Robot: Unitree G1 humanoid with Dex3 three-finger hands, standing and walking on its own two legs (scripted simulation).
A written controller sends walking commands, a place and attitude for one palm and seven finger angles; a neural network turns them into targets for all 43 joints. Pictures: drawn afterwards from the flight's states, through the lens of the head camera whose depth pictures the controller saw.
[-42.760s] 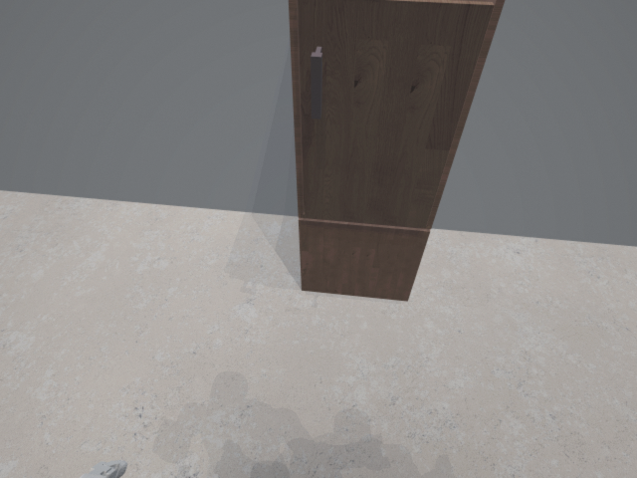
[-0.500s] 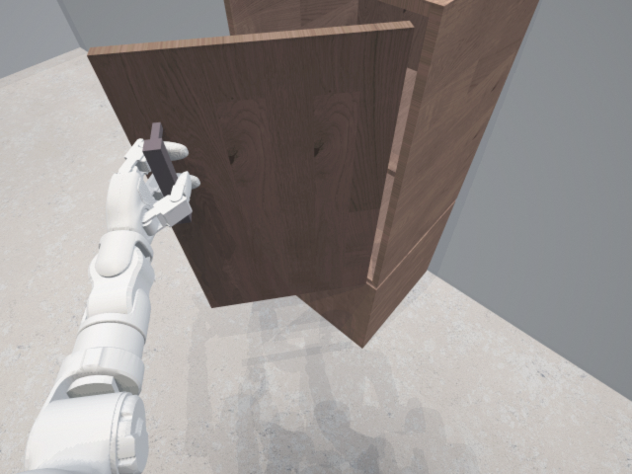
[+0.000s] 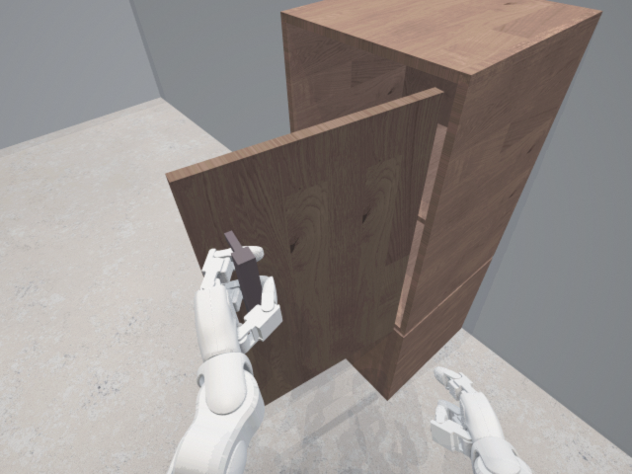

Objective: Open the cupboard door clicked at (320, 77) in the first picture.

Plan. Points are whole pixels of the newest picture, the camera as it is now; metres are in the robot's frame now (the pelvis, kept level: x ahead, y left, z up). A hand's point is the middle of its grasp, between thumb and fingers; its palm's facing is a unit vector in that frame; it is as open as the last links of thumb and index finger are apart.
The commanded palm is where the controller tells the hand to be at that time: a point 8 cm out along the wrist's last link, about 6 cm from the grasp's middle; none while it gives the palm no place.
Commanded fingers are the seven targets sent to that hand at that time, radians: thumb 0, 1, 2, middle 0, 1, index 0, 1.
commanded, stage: pull the door open along its arc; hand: left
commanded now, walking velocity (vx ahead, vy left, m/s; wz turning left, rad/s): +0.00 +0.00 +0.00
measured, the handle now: (245, 281) +0.33 +0.12 +0.10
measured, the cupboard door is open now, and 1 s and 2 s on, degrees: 80 85 85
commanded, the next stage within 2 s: open thumb and fingers to let go in 0.34 s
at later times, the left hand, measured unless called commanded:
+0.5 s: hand (288, 329) +0.25 +0.05 +0.11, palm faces +0.33 -0.94 -0.03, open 6.7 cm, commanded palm +0.21 +0.09 +0.10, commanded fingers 0.00 0.62 0.78 -0.38 -1.32 -0.38 -1.32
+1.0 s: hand (275, 326) +0.26 +0.07 +0.11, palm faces +0.35 -0.94 -0.03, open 13.1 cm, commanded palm +0.21 +0.09 +0.10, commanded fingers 0.00 -0.50 0.30 -0.24 -0.85 -0.24 -0.85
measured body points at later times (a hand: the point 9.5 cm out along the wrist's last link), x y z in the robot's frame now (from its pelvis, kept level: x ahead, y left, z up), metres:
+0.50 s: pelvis -0.01 -0.02 -0.01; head -0.01 -0.06 +0.44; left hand +0.23 +0.10 +0.11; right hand +0.18 -0.23 -0.11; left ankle -0.04 +0.13 -0.73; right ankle -0.01 -0.09 -0.73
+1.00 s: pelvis -0.04 +0.01 +0.00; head -0.06 -0.01 +0.44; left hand +0.23 +0.12 +0.11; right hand +0.16 -0.19 -0.10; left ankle -0.04 +0.13 -0.73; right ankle -0.01 -0.09 -0.73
